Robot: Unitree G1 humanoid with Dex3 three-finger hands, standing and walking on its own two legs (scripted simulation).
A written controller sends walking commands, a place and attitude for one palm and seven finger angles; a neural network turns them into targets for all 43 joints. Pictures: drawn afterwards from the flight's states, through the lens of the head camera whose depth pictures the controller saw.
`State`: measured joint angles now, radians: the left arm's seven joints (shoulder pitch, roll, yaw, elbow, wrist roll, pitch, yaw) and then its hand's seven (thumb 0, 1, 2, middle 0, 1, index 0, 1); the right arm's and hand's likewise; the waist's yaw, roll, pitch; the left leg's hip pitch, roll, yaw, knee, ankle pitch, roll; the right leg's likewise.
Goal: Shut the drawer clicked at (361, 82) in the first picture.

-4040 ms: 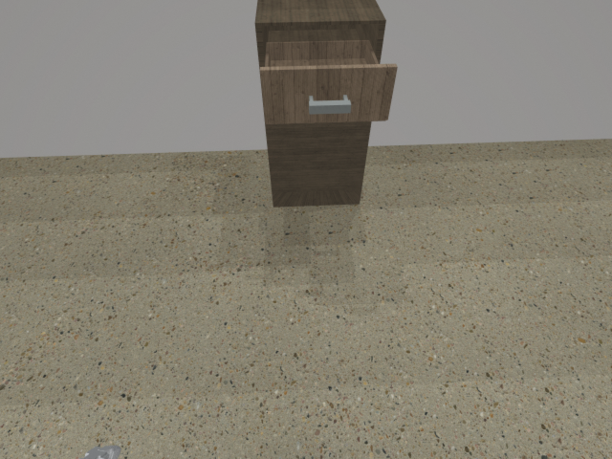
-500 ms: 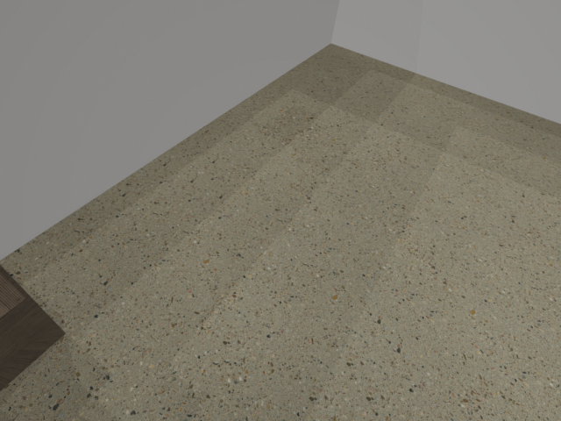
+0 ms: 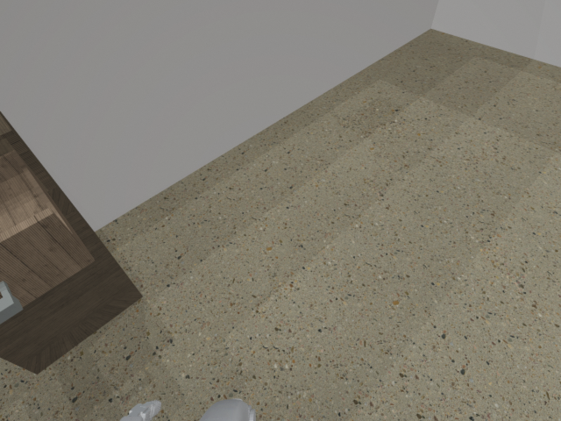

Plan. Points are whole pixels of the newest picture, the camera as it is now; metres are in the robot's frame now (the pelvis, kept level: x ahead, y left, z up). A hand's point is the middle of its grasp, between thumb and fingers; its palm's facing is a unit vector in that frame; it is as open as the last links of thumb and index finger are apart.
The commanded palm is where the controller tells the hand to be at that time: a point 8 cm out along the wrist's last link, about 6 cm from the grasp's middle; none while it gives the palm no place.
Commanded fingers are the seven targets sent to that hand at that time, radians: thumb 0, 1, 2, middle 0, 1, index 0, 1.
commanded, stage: turn to face it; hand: left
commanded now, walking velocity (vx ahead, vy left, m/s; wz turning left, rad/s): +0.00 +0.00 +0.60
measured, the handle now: out of the picture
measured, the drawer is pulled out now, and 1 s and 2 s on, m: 0.30 0.30 0.30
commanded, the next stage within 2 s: take the last steps up to it in 1.18 s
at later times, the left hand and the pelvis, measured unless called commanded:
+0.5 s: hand out of the picture -0.02 +0.28 -0.17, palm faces +0.36 -0.89 -0.27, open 7.4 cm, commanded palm none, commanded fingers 0.00 0.90 0.90 -0.20 -0.30 -0.20 -0.30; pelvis -0.01 +0.04 +0.00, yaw +18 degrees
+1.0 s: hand out of the picture -0.09 +0.22 -0.17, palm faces +0.61 -0.76 -0.24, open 7.4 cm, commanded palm none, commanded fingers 0.00 0.90 0.90 -0.20 -0.30 -0.20 -0.30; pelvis -0.01 +0.02 -0.01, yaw +36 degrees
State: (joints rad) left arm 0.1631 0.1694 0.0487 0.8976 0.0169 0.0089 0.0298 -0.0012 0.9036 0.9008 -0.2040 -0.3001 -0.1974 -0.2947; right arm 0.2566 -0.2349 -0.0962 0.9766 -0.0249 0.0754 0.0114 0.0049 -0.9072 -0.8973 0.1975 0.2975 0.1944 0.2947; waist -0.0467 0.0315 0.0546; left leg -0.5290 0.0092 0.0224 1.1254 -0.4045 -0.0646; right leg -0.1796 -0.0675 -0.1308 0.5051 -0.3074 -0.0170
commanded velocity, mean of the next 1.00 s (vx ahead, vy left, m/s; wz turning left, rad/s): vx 0.00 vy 0.00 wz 0.53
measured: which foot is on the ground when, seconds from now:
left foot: up 0.00-0.22, down 0.24-0.64, up 0.66-1.00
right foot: down 0.00-0.24, up 0.26-0.62, down 0.64-1.00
